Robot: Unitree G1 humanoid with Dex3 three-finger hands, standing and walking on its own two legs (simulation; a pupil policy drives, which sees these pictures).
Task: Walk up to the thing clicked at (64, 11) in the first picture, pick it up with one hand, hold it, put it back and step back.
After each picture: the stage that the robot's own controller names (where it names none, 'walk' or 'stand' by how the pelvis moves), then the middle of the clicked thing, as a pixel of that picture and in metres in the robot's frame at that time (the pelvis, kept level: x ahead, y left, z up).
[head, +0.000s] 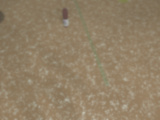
stand; (65, 18) +1.85 +0.18 -0.65
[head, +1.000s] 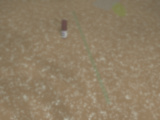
walk; (64, 29) +1.72 +0.13 -0.64
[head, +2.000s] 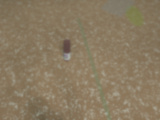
walk; (66, 50) +1.13 +0.09 -0.64
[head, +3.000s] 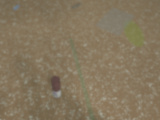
walk; (56, 87) +0.72 +0.16 -0.65
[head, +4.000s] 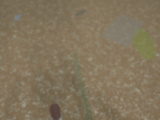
stand; (56, 115) +0.49 +0.17 -0.65
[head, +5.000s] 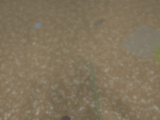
stand; out of the picture +0.43 +0.15 -0.65
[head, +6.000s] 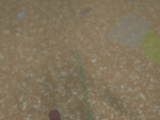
stand; out of the picture +0.42 +0.19 -0.64
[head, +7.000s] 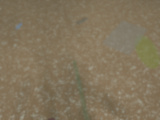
stand; out of the picture +0.41 +0.22 -0.65
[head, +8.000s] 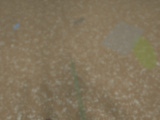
stand; out of the picture +0.41 +0.23 -0.66
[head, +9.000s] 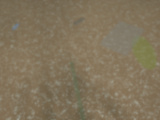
stand; out of the picture +0.40 +0.24 -0.66
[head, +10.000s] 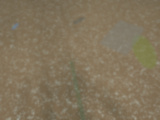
stand; out of the picture +0.39 +0.24 -0.66
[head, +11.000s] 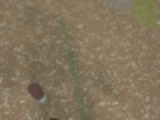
go down; (38, 94) +0.43 +0.24 -0.51
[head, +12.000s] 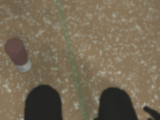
go down; (20, 58) +0.46 +0.28 -0.27
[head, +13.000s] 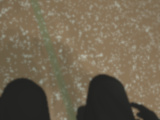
close in; out of the picture +0.44 +0.32 -0.21
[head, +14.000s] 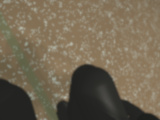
close; out of the picture +0.42 +0.34 -0.15
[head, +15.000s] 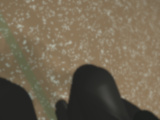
lift; out of the picture +0.40 +0.34 -0.15
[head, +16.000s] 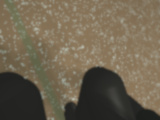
lift; out of the picture +0.32 +0.36 -0.15
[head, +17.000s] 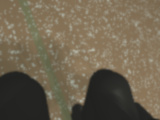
lift; out of the picture +0.31 +0.38 -0.14
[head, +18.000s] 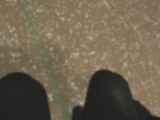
lift; out of the picture +0.32 +0.37 -0.13
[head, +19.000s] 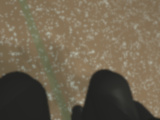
lift; out of the picture +0.32 +0.39 -0.13
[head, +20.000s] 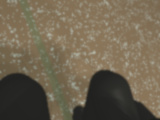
lift; out of the picture +0.33 +0.39 -0.12
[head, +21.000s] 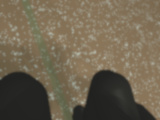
lift; out of the picture +0.32 +0.39 -0.14
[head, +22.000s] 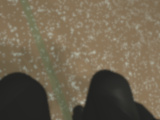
lift; out of the picture +0.33 +0.39 -0.13
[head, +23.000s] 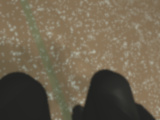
lift; out of the picture +0.32 +0.39 -0.14
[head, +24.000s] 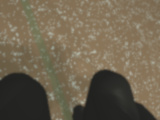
lift; out of the picture +0.33 +0.39 -0.14
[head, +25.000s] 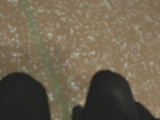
lift; out of the picture +0.33 +0.41 -0.13
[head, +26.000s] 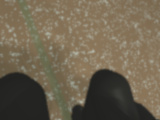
lift; out of the picture +0.33 +0.39 -0.14
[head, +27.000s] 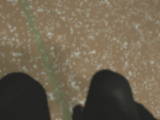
lift; out of the picture +0.32 +0.39 -0.15
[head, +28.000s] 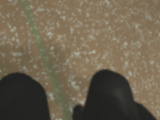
lift; out of the picture +0.32 +0.40 -0.15
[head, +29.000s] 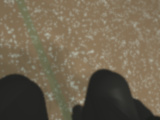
lift; out of the picture +0.34 +0.40 -0.14
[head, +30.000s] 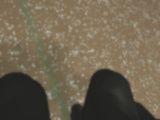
lift; out of the picture +0.34 +0.41 -0.15
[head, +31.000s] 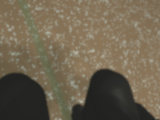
lift; out of the picture +0.33 +0.40 -0.15
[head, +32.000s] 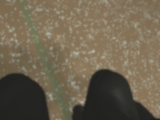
lift; out of the picture +0.32 +0.39 -0.16
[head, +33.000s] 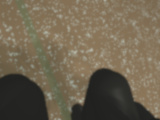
lift; out of the picture +0.34 +0.40 -0.15
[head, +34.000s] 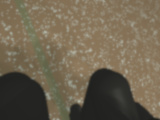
lift; out of the picture +0.33 +0.42 -0.15
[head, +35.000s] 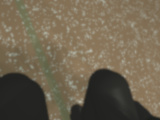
lift; out of the picture +0.32 +0.41 -0.16
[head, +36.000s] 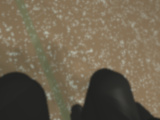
lift; out of the picture +0.33 +0.41 -0.15
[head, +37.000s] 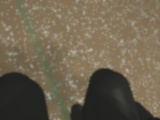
lift; out of the picture +0.32 +0.41 -0.15
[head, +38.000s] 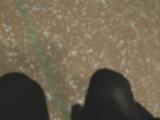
lift; out of the picture +0.32 +0.41 -0.15
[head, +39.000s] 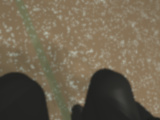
lift; out of the picture +0.32 +0.41 -0.15
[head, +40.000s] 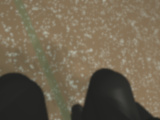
lift; out of the picture +0.32 +0.42 -0.15
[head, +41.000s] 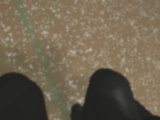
lift; out of the picture +0.32 +0.42 -0.15
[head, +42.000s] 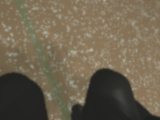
lift; out of the picture +0.32 +0.42 -0.15
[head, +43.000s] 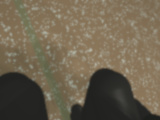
lift; out of the picture +0.32 +0.42 -0.15
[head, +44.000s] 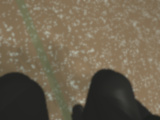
lift; out of the picture +0.31 +0.42 -0.15
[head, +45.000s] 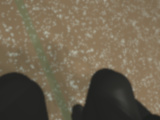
lift; out of the picture +0.31 +0.42 -0.15
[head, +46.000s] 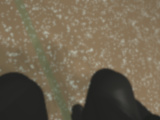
lift; out of the picture +0.31 +0.42 -0.15
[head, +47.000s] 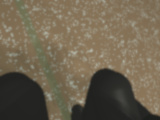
lift; out of the picture +0.31 +0.42 -0.15
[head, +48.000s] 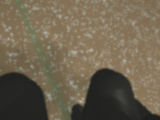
lift; out of the picture +0.31 +0.42 -0.15
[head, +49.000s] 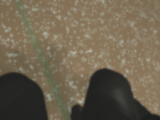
lift; out of the picture +0.31 +0.43 -0.15
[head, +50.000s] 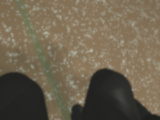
lift; out of the picture +0.31 +0.43 -0.15
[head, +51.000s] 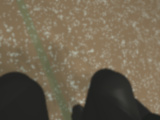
lift; out of the picture +0.31 +0.43 -0.15
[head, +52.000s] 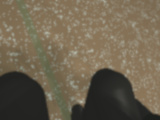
lift; out of the picture +0.31 +0.43 -0.15
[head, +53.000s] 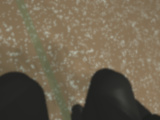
lift; out of the picture +0.31 +0.43 -0.15
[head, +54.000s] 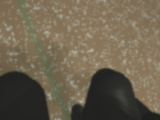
lift; out of the picture +0.31 +0.43 -0.15
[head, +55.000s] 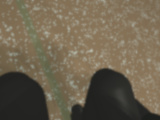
lift; out of the picture +0.31 +0.43 -0.15
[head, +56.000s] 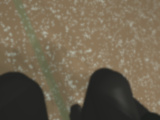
lift; out of the picture +0.31 +0.43 -0.15
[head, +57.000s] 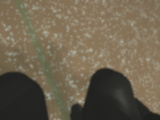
lift; out of the picture +0.31 +0.43 -0.15
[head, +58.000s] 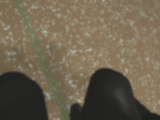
lift; out of the picture +0.31 +0.43 -0.15
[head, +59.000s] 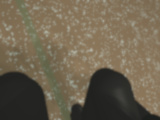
lift; out of the picture +0.31 +0.43 -0.15
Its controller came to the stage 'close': yes
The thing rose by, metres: 0.04
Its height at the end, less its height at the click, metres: +0.00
